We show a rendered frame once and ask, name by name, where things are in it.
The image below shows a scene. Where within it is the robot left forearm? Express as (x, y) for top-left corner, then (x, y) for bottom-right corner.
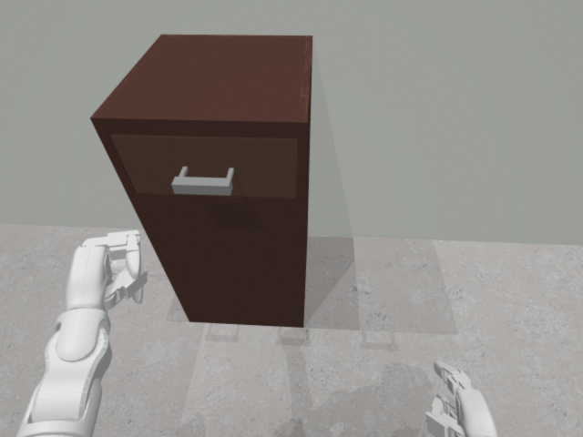
(16, 308), (112, 437)

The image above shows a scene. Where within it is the left robot hand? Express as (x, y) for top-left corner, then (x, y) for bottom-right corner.
(66, 230), (148, 313)

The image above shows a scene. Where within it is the drawer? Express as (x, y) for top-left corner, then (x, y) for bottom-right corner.
(111, 134), (298, 198)

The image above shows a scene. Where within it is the handle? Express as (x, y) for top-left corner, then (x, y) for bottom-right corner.
(171, 167), (234, 196)

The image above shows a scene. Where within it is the cabinet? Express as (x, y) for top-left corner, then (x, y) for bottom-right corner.
(90, 35), (312, 328)

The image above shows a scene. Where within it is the right robot hand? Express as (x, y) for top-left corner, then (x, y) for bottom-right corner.
(426, 361), (498, 437)

